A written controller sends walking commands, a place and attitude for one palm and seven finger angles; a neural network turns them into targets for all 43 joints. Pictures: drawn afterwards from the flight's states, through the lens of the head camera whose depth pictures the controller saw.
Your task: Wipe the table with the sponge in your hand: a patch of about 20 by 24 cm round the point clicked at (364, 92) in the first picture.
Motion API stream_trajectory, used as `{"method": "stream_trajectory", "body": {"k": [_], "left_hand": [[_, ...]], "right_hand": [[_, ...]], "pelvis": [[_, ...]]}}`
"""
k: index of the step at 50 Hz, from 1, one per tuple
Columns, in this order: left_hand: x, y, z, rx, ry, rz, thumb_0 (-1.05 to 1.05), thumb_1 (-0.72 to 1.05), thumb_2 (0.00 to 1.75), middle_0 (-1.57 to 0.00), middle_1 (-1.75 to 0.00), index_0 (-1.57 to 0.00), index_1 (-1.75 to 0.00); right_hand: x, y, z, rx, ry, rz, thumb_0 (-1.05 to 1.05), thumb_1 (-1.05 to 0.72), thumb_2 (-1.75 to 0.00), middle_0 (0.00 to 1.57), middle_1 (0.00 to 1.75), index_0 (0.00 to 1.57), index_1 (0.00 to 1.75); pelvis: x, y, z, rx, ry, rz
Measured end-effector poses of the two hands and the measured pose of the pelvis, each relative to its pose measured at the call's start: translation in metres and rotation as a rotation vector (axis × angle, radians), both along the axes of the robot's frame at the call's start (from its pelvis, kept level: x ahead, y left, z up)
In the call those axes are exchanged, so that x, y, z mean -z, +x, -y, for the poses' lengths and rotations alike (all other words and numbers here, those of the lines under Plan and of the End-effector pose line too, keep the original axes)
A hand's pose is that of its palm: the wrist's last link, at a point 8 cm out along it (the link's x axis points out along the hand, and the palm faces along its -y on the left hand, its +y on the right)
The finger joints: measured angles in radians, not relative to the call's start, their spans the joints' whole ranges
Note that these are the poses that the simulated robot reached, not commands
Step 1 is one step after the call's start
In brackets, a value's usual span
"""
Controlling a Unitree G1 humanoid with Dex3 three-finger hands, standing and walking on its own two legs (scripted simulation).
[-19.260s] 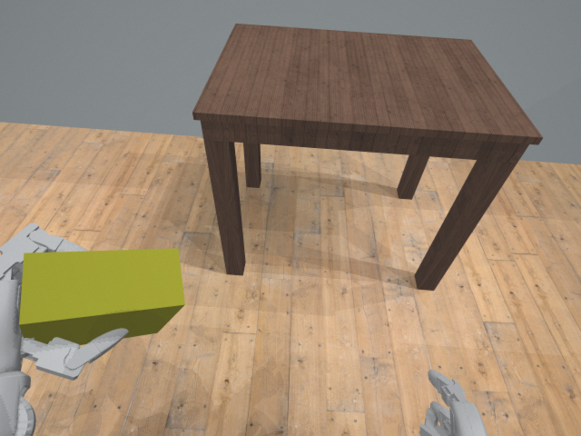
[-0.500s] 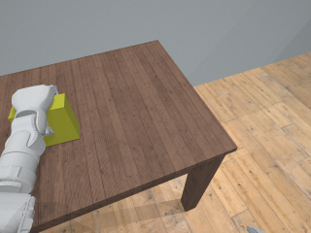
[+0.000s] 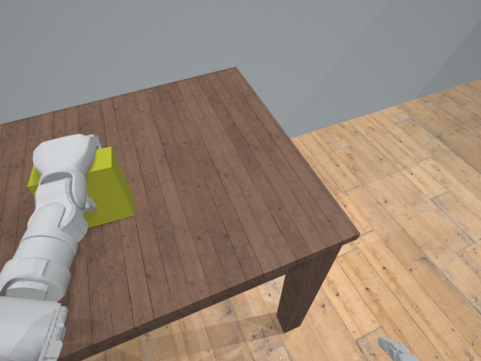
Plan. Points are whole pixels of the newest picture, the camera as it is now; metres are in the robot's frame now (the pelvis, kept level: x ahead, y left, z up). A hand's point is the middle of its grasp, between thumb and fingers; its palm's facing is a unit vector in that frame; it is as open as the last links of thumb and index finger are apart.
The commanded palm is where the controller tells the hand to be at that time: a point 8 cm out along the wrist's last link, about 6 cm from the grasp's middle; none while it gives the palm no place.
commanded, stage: wipe back along the middle lane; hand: left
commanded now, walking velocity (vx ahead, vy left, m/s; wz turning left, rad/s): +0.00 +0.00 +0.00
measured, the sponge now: (92, 199) +0.38 +0.31 +0.03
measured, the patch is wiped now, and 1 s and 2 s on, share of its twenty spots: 0.45 0.65 0.70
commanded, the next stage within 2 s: slide across to the third lane in 1.44 s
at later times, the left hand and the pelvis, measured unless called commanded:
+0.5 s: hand (77, 202) +0.34 +0.30 +0.08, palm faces -0.01 -0.03 -1.00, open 10.3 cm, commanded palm +0.30 +0.28 +0.12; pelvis -0.01 +0.01 +0.00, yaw +1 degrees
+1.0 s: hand (82, 228) +0.29 +0.27 +0.08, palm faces +0.04 -0.04 -1.00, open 10.3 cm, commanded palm +0.25 +0.25 +0.12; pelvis -0.01 +0.00 +0.00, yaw +0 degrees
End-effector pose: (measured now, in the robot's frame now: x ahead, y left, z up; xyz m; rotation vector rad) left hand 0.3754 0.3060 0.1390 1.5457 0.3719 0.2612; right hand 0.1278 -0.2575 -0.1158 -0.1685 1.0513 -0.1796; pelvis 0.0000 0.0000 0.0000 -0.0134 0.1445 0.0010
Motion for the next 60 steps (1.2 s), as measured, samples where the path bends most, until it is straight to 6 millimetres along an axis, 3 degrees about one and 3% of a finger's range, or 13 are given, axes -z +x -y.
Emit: {"method": "stream_trajectory", "body": {"k": [11, 23, 32, 43, 60], "left_hand": [[0.0, -0.027, 0.005, 0.005, -0.009, 0.058, 0.01, -0.51, 1.03, -0.7, -1.32, -0.71, -1.32], [0.001, -0.053, 0.013, -0.02, -0.016, 0.063, 0.01, -0.51, 1.03, -0.69, -1.33, -0.71, -1.33], [0.001, -0.069, 0.022, 0.0, -0.013, 0.08, 0.01, -0.5, 1.03, -0.69, -1.33, -0.7, -1.33], [0.002, -0.091, 0.035, -0.005, -0.017, 0.102, 0.01, -0.5, 1.03, -0.69, -1.33, -0.7, -1.33], [0.001, -0.128, 0.05, -0.016, -0.047, 0.125, 0.0, -0.5, 1.03, -0.68, -1.33, -0.7, -1.34]], "right_hand": [[-0.004, 0.01, 0.001, -0.005, 0.011, 0.03, 0.01, -0.91, -0.9, 0.2, 0.29, 0.2, 0.3], [-0.018, 0.053, -0.029, -0.088, 0.046, 0.153, 0.01, -0.91, -0.9, 0.2, 0.29, 0.2, 0.3], [-0.021, 0.065, -0.045, -0.128, 0.08, 0.193, 0.01, -0.91, -0.9, 0.2, 0.29, 0.2, 0.3], [-0.018, 0.064, -0.041, -0.134, 0.091, 0.191, 0.01, -0.91, -0.9, 0.2, 0.29, 0.2, 0.3], [-0.03, 0.078, -0.031, -0.145, 0.094, 0.281, 0.01, -0.91, -0.9, 0.2, 0.29, 0.2, 0.3]], "pelvis": [[0.0, 0.003, -0.003, 0.007, -0.001, 0.019], [0.0, -0.005, -0.006, -0.01, 0.003, 0.05], [0.0, -0.005, -0.007, -0.011, 0.004, 0.062], [0.0, -0.005, -0.004, -0.004, 0.007, 0.079], [0.0, -0.008, 0.006, 0.01, 0.013, 0.107]]}}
